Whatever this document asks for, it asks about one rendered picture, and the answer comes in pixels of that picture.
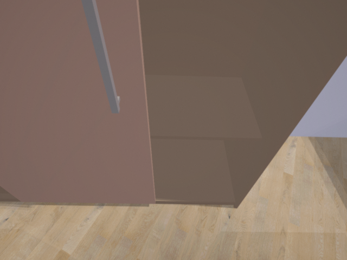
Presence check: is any handle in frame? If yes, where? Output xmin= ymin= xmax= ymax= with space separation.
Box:
xmin=81 ymin=0 xmax=120 ymax=113

